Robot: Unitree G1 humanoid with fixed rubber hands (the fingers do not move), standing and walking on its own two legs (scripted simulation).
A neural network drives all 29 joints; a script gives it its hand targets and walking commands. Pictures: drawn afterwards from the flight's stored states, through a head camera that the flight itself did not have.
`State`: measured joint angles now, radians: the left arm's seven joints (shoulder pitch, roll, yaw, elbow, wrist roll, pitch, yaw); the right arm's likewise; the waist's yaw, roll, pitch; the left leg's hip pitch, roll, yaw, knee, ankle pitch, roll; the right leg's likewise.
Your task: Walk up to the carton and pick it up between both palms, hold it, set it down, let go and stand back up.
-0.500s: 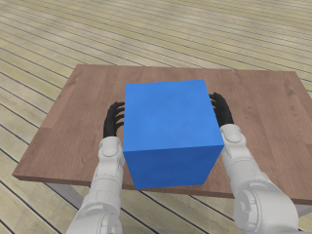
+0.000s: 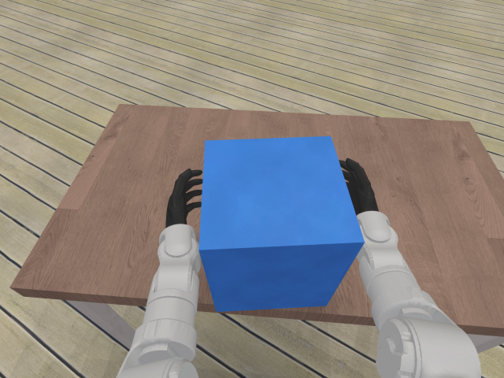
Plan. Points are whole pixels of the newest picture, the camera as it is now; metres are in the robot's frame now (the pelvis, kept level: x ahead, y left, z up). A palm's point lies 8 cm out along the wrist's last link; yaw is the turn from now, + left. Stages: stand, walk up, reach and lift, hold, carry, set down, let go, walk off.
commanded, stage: reach and lift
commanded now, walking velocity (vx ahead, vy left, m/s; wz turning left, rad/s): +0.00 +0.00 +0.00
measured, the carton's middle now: (270, 229) +0.38 +0.00 +0.00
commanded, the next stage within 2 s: none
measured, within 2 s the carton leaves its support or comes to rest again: leaves its support in 0.28 s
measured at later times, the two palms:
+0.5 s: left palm (176, 222) +0.35 +0.15 +0.07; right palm (366, 209) +0.38 -0.15 +0.07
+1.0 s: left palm (163, 205) +0.35 +0.16 +0.10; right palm (361, 198) +0.38 -0.14 +0.10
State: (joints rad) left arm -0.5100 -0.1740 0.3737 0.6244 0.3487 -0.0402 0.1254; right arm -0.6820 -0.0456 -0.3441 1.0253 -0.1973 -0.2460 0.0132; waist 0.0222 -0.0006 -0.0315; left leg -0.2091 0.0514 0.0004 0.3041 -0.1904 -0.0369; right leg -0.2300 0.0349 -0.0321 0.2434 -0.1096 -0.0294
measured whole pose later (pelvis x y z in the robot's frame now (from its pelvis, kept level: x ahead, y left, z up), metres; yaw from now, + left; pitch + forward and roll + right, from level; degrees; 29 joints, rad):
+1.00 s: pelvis -0.02 +0.01 +0.00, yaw +2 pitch +4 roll -1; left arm -0.55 -0.08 0.26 0.59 0.20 0.04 0.14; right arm -0.69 -0.08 -0.12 0.99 -0.01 -0.22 -0.12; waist -0.02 -0.01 -0.06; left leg -0.22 0.04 0.00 0.32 -0.17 -0.02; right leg -0.21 0.01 -0.07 0.23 -0.08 -0.02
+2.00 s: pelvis -0.03 +0.02 +0.00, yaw +3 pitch -8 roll -1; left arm -0.62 -0.06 0.29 0.18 0.31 0.64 0.00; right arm -0.72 -0.07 -0.05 0.64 0.15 0.27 -0.16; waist -0.11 -0.04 0.04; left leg 0.00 0.01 -0.02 0.34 -0.20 0.00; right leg 0.01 -0.01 -0.08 0.26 -0.12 0.01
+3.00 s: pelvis -0.03 +0.02 +0.00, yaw +3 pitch -8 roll -1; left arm -0.67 -0.03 0.32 0.14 0.30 0.74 -0.02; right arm -0.82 -0.10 -0.02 0.63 0.22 0.38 -0.20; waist -0.10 -0.03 0.00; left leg -0.01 0.01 -0.03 0.35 -0.20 -0.01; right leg 0.01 0.00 -0.07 0.26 -0.12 0.00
